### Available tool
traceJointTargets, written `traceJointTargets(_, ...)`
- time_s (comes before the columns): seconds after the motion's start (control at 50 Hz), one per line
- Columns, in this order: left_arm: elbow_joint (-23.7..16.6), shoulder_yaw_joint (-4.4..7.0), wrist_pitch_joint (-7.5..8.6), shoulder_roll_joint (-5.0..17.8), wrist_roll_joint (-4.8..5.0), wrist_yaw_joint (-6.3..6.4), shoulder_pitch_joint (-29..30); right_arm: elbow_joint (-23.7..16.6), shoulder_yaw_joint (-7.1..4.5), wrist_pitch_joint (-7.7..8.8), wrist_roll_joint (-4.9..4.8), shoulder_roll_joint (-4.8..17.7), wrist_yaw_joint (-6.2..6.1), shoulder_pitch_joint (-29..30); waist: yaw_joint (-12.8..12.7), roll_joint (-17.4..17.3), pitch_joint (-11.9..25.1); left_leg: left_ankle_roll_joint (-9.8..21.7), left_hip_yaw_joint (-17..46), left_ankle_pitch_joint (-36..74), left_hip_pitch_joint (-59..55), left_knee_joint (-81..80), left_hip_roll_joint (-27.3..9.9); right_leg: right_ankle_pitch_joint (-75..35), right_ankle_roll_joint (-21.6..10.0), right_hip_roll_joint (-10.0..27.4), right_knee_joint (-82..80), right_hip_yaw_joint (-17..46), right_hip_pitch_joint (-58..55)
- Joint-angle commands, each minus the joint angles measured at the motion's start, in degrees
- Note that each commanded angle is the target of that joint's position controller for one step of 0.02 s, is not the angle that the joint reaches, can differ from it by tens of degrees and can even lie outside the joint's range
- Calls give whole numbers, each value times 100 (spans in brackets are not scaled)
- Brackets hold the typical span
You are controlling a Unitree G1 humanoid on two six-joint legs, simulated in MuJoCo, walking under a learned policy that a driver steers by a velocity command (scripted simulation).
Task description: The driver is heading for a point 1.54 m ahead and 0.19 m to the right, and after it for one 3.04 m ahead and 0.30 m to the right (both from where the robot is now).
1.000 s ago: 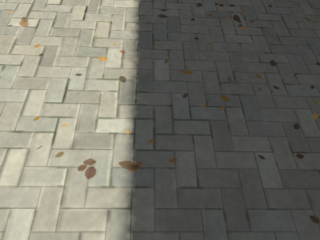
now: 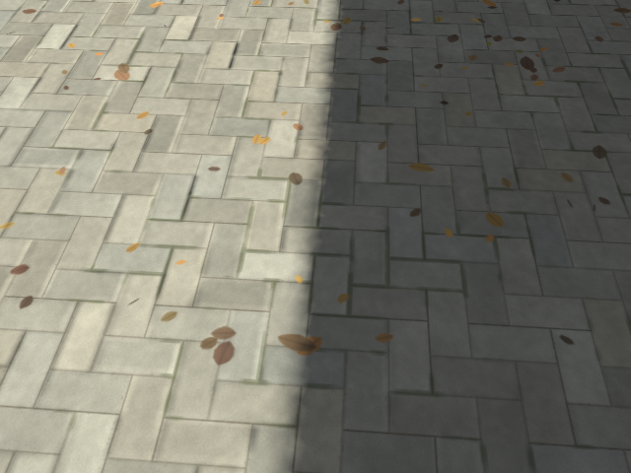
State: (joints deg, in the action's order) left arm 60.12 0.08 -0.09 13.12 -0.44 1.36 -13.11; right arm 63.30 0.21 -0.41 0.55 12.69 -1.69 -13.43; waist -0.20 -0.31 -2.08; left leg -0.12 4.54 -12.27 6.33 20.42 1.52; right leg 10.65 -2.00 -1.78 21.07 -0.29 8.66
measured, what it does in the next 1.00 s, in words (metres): walks ahead: right foot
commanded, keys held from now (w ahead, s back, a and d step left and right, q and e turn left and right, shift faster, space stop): no key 0.18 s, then w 0.82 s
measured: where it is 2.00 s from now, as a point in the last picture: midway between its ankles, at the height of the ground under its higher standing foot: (332, 347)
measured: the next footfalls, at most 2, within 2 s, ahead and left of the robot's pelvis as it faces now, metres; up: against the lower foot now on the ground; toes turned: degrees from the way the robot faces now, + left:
right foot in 0.86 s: +0.40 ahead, -0.07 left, +0.00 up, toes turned -4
left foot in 1.42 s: +0.72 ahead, +0.09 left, +0.00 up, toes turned +4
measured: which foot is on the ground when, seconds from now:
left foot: down 0.00-0.86, up 0.88-1.00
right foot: down 0.00-0.44, up 0.46-0.84, down 0.86-1.00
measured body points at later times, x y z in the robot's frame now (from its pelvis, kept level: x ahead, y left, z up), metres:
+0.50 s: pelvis +0.05 +0.03 -0.01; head +0.05 +0.04 +0.44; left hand +0.03 +0.28 -0.17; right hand +0.04 -0.22 -0.15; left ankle +0.01 +0.11 -0.75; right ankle +0.01 -0.09 -0.73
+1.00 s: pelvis +0.31 -0.01 -0.01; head +0.34 -0.02 +0.44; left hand +0.39 +0.25 -0.15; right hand +0.30 -0.25 -0.17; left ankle +0.18 +0.11 -0.65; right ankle +0.36 -0.06 -0.75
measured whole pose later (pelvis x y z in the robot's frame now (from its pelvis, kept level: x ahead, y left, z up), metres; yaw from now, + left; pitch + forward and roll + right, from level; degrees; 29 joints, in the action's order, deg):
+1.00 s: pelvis +0.31 -0.01 -0.01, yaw +1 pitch +0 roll +0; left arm 56.3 2.9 4.1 12.7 -1.0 -0.7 -10.6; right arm 60.2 -1.6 4.6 1.4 11.4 0.2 -19.7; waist 1.3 -1.4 -3.5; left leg 5.3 0.6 -17.9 18.5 68.2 -0.8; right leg 10.8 -6.4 -3.9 27.6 -7.2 16.9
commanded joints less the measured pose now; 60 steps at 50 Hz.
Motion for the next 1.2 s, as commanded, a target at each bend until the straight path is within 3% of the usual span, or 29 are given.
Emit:
traceJointTargets(0.02, -64, 74, 48, 554, 0, 23, -133, -29, -65, 38, -2, 559, -25, -199, 7, 31, -79, 187, 402, 516, 350, -326, -517, -228, -117, 647, -401, 660, -52)
traceJointTargets(0.18, 163, 33, 52, 432, -1, 44, -308, 138, -15, 44, -7, 432, -45, -295, -2, 9, -113, 193, 368, 540, 390, -286, -516, -313, -112, 635, -346, 652, -26)
traceJointTargets(0.24, 194, 122, -8, 607, -14, 37, -417, 127, -49, 13, 32, 466, -39, -398, -20, 180, -90, 339, 142, -1271, 642, 54, -175, 1840, -281, 472, -351, 720, 115)
traceJointTargets(0.28, 187, 187, -66, 666, -33, 5, -598, -23, -64, -5, 107, 428, 10, -264, -120, 353, -551, 473, 97, -2303, 1396, 465, -28, 3303, -571, 688, -549, 1209, 394)
traceJointTargets(0.32, 291, 257, -60, 717, -48, 1, -997, -195, -4, 76, 160, 130, 69, -124, -226, 741, -650, 444, -313, -1701, 1857, 1251, 82, 3778, -937, 1324, -1009, 2149, 141)
traceJointTargets(0.34, 321, 298, -40, 754, -59, -1, -1093, -274, 3, 141, 178, 99, 95, -57, -239, 818, -607, 407, -525, -1237, 1792, 1590, 3, 3711, -1103, 1648, -1250, 2511, 190)
traceJointTargets(0.36, 284, 322, -10, 773, -62, -12, -999, -328, -16, 204, 161, 163, 121, -50, -172, 752, -551, 408, -543, -1100, 1612, 1724, -113, 3495, -1149, 1749, -1351, 2571, 379)
traceJointTargets(0.4, 120, 354, 39, 793, -34, -49, -498, -272, -34, 304, 113, 132, 174, -450, 174, 668, -482, 499, -632, -1109, 755, 1147, -108, 3115, -983, 1497, -1172, 2048, 967)
traceJointTargets(0.42, 8, 360, 50, 742, 0, -68, -164, -106, -41, 336, 79, 58, 173, -920, 426, 600, -509, 569, -707, -913, -97, 614, 38, 2986, -820, 1178, -863, 1600, 1573)
traceJointTargets(0.44, -136, 350, 81, 627, 0, -80, 147, 77, -83, 362, 77, 139, 137, -1445, 650, 282, -597, 640, -379, -997, -835, 87, -28, 2747, -648, 799, -161, 1139, 2231)
traceJointTargets(0.46, -352, 247, 149, 235, 24, -116, 433, 189, -193, 407, 124, 578, 70, -2084, 876, -853, -445, 877, 1413, -2258, -1466, -934, -1155, 2270, -364, 148, 1430, 314, 3045)
traceJointTargets(0.48, -559, 217, 215, 172, -76, -153, 575, 307, -336, 389, 77, 1042, 81, -2484, 883, -1477, -619, 1233, 3037, -3209, -1532, -1636, -2109, 2007, -293, -149, 2652, -246, 3794)
traceJointTargets(0.5, -553, 277, 258, 461, -201, -192, 556, 228, -319, 378, 101, 876, 73, -2121, 583, -802, -928, 1387, 3013, -3078, -1073, -1551, -2207, 1616, -347, 224, 3348, 55, 3857)
traceJointTargets(0.54, -391, 263, 360, 316, -146, -299, 252, -42, -258, 486, 75, 574, 103, -1501, 193, -389, -834, 1201, 2102, -1870, -877, -1569, -1747, 863, -302, 470, 3695, 137, 3636)
traceJointTargets(0.64, -596, 268, 299, 228, -174, -377, 689, 42, -157, 640, 37, 302, 78, -1817, 142, -437, -502, 1093, 659, 1404, -1070, -1317, -1257, 142, -21, 481, 3569, -299, 3580)
traceJointTargets(0.72, -1095, 150, 267, 65, -107, -373, 1697, 44, -133, 636, 57, 369, 58, -1913, 304, -590, -643, 1085, 205, 2443, -667, -1269, -1110, -217, 1, 311, 2254, -622, 3036)
traceJointTargets(0.76, -1222, 138, 258, 117, -74, -355, 1823, 54, -152, 640, 61, 482, 46, -1909, 278, -694, -639, 1058, 121, 2931, -648, -1227, -1189, -293, -150, 204, 1697, -712, 2528)
traceJointTargets(0.8, -1193, 199, 276, 286, -62, -287, 1461, 28, -173, 656, 47, 588, 42, -1740, 29, -684, -436, 949, -33, 4320, -757, -763, -1283, -274, -383, 9, 1390, -766, 1760)
traceJointTargets(0.84, -781, 348, 351, 545, -38, -190, 103, -7, -218, 637, 31, 724, 36, -1569, -565, -563, 314, 762, -253, 5442, -866, 812, -1198, -334, -604, -260, 992, -757, 298)
traceJointTargets(0.86, -503, 445, 397, 721, -86, -129, -758, -52, -218, 628, 15, 733, 53, -1496, -911, -464, 756, 679, -366, 4620, -243, 1979, -1003, -357, -711, -15, 769, -517, -915)
traceJointTargets(0.88, -374, 578, 424, 1245, -227, -82, -1618, -205, -148, 618, 27, 396, 81, -1695, -1021, 294, 1459, 630, -589, 2042, 812, 3782, -619, 812, -925, 1482, 632, 1196, -2124)
traceJointTargets(0.9, -382, 623, 375, 1494, -239, -149, -1537, -209, -118, 591, -126, -96, 141, -2306, -575, 1371, 1886, 482, -381, -1833, 2487, 5634, 402, 1186, -1709, 2667, -429, 4123, -2856)
traceJointTargets(0.92, -444, 584, 356, 1174, -39, -191, -866, -304, -236, 556, 15, 411, 133, -1693, -391, 520, 1072, 609, 30, -1267, 2950, 5862, -59, 1957, -1532, 2336, -791, 3912, -2039)
traceJointTargets(0.94, -580, 474, 394, 762, 9, -211, -259, -479, -270, 577, 52, 462, 173, -1156, -237, 268, 320, 637, -71, -632, 2976, 5563, -327, 1707, -1377, 2141, -931, 2956, -1108)
traceJointTargets(0.96, -572, 406, 460, 503, -25, -232, -49, -519, -269, 590, 55, 359, 188, -949, -92, 66, 3, 635, -110, -341, 2742, 5293, -498, 898, -1266, 1879, -1090, 2338, -480)
traceJointTargets(1.0, -418, 296, 549, 195, -37, -190, -139, -502, -265, 465, 160, 181, 253, -1036, 202, 194, -72, 535, -142, -242, 2209, 4837, -680, -52, -1047, 1488, -1226, 1464, 164)
traceJointTargets(1.08, -184, 294, 663, 367, -20, -143, -763, -720, -289, 294, 183, 110, 327, -514, 250, 259, -236, 346, -426, 87, 2647, 4238, -767, -980, -1041, 1296, -1418, 806, 143)
traceJointTargets(1.14, -124, 259, 649, 359, -5, -139, -1125, -1044, -285, 270, 156, 162, 358, 381, 63, 253, -409, 213, -634, 715, 3175, 3446, -799, -1535, -958, 1158, -1506, 527, -113)
traceJointTargets(1.2, -68, 217, 651, 320, 1, -125, -1419, -1287, -219, 302, 92, 55, 378, 1088, -118, 304, -435, 169, -867, 1235, 3001, 2356, -625, -2271, -795, 1018, -1419, 238, -311)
